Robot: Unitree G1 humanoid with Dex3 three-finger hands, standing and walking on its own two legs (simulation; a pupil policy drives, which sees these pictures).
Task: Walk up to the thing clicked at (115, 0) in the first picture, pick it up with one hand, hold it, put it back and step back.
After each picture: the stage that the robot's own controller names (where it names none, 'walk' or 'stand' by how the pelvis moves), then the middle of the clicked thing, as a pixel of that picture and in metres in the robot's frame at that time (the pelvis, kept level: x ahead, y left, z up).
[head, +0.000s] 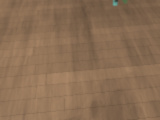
stand; out of the picture +2.22 -0.47 -0.66
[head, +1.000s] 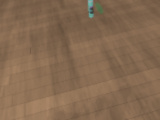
walk; (90, 8) +2.11 +0.02 -0.62
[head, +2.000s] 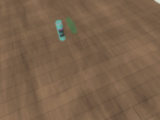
walk; (60, 30) +1.43 +0.34 -0.64
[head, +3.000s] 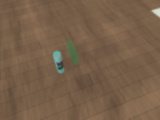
walk; (59, 62) +0.94 +0.31 -0.65
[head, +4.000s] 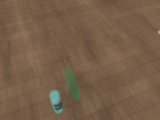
walk; (56, 102) +0.56 +0.24 -0.63
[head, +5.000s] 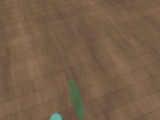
stand; out of the picture +0.36 +0.21 -0.63
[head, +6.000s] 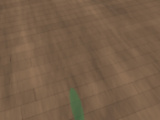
stand; out of the picture +0.33 +0.20 -0.66
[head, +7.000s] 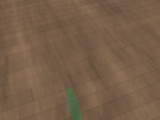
stand; out of the picture +0.34 +0.22 -0.66
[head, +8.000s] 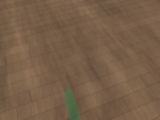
stand; out of the picture +0.33 +0.23 -0.66
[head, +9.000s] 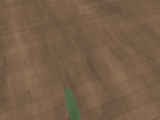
stand; out of the picture +0.32 +0.23 -0.66
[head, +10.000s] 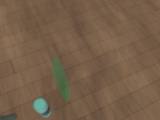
go down; (43, 108) +0.35 +0.23 -0.57
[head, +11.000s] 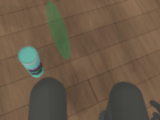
go down; (33, 64) +0.40 +0.26 -0.27
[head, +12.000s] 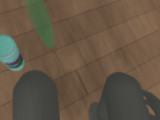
close in; (10, 56) +0.39 +0.28 -0.22
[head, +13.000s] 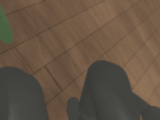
close; out of the picture +0.37 +0.31 -0.15
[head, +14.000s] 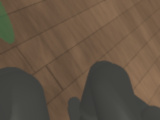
lift; out of the picture +0.36 +0.30 -0.15
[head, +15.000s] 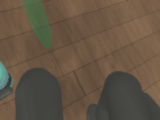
lift; out of the picture +0.28 +0.28 -0.08
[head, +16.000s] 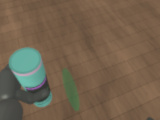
lift; (35, 83) +0.31 +0.17 +0.06
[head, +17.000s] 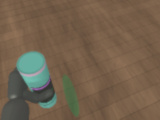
hold; (41, 84) +0.32 +0.16 +0.03
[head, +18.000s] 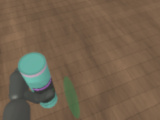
hold; (41, 85) +0.32 +0.16 +0.03
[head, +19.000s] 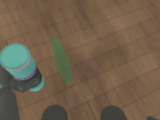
crouch; (27, 72) +0.36 +0.20 -0.03
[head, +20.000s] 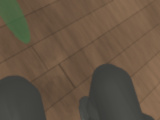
lower; out of the picture +0.40 +0.29 -0.14
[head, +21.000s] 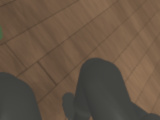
lower; out of the picture +0.39 +0.31 -0.16
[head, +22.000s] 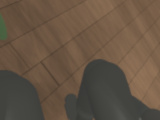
lower; out of the picture +0.37 +0.31 -0.16
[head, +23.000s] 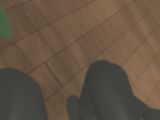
lower; out of the picture +0.36 +0.31 -0.16
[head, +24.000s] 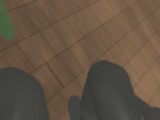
rest; out of the picture +0.34 +0.31 -0.15
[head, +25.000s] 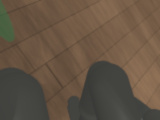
open; out of the picture +0.35 +0.28 -0.16
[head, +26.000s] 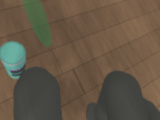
stand; (15, 63) +0.36 +0.26 -0.20
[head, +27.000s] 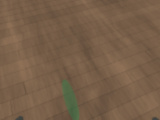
stand; out of the picture +0.30 +0.19 -0.58
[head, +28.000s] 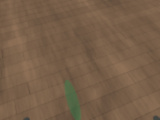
stand; out of the picture +0.32 +0.20 -0.60
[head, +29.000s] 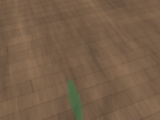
stand; out of the picture +0.32 +0.19 -0.61
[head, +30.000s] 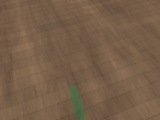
walk; out of the picture +0.34 +0.19 -0.65
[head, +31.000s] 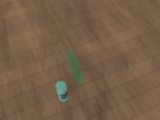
walk; (62, 91) +0.50 +0.17 -0.63
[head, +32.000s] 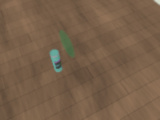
walk; (56, 61) +0.79 +0.26 -0.62
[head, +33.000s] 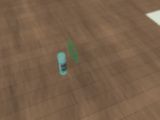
stand; (62, 64) +0.94 +0.22 -0.64
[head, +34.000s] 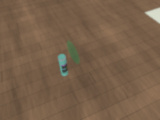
stand; (63, 65) +0.95 +0.22 -0.66
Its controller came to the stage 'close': yes
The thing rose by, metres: 0.66
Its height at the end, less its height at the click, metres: +0.00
